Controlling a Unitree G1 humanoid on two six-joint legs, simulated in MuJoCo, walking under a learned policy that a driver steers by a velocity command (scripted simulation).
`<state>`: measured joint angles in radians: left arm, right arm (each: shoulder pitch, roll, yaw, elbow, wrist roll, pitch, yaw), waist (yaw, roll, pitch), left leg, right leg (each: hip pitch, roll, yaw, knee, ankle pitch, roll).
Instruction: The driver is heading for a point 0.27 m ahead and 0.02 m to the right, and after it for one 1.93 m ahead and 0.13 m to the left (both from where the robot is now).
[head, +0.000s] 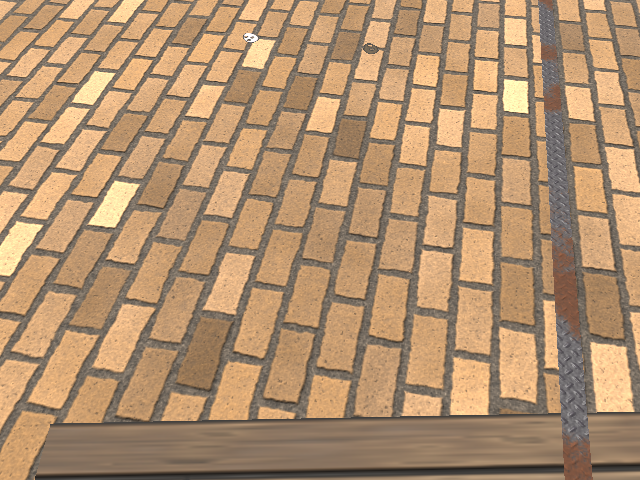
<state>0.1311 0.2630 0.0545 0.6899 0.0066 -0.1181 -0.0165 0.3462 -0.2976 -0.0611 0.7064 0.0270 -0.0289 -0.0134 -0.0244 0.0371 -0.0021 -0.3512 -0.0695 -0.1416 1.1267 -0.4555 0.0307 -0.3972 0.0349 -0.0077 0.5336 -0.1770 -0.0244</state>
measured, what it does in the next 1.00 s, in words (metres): walks ahead: left foot, then right foot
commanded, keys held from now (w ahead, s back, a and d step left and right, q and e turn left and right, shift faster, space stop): w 0.04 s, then no key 0.96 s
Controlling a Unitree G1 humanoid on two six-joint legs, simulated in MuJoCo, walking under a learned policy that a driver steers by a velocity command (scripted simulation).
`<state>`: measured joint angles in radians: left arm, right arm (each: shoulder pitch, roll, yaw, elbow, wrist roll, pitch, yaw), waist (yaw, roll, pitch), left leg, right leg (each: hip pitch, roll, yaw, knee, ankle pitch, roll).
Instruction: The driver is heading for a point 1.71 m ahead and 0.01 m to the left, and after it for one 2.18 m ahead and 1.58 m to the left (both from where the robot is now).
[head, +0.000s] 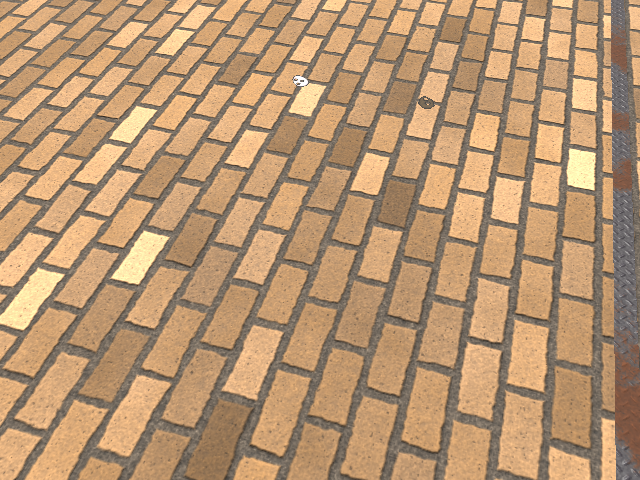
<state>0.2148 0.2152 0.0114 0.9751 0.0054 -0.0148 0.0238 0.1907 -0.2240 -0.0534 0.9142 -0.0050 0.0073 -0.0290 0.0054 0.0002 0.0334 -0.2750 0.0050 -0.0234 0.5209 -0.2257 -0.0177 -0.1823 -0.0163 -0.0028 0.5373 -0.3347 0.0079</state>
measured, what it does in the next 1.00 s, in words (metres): stands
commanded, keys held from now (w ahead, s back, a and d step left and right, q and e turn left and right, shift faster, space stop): no key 1.00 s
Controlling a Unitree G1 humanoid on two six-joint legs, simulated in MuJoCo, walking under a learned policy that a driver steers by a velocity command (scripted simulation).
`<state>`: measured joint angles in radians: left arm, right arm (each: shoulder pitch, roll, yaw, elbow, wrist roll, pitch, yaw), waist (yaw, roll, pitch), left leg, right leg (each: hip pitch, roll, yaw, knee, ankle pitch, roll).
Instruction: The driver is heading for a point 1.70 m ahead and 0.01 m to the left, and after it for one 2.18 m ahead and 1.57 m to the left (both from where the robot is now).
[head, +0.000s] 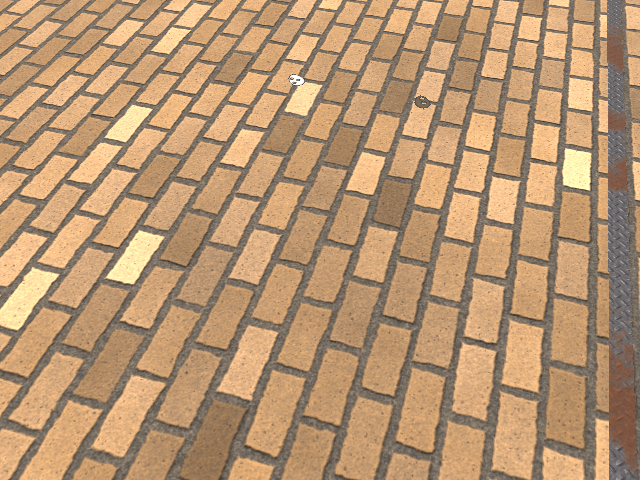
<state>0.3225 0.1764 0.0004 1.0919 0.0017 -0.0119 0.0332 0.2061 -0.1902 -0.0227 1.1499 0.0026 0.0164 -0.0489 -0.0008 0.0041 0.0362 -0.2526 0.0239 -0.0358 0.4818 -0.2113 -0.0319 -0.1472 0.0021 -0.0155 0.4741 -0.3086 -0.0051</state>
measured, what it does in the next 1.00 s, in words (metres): walks ahead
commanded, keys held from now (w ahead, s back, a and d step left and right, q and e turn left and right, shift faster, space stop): no key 0.54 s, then w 0.46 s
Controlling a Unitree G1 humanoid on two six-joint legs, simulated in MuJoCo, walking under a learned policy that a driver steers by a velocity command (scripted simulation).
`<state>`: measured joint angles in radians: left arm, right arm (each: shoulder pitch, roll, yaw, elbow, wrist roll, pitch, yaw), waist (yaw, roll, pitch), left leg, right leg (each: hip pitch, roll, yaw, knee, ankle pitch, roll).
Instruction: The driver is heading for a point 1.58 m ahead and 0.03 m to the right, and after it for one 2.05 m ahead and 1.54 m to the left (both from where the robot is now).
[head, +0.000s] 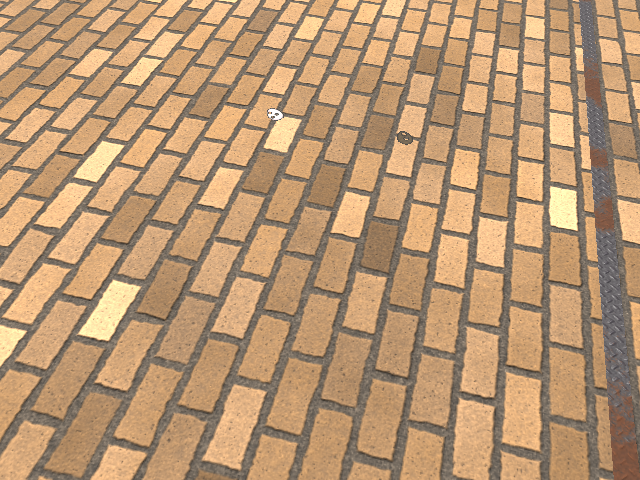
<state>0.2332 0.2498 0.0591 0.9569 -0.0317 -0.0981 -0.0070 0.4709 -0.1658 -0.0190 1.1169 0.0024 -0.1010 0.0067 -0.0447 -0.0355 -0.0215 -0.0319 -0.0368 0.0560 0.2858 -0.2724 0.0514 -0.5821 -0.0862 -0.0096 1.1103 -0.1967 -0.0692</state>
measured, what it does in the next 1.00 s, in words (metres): walks ahead: right foot, then left foot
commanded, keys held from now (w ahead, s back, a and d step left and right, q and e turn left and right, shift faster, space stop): w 1.00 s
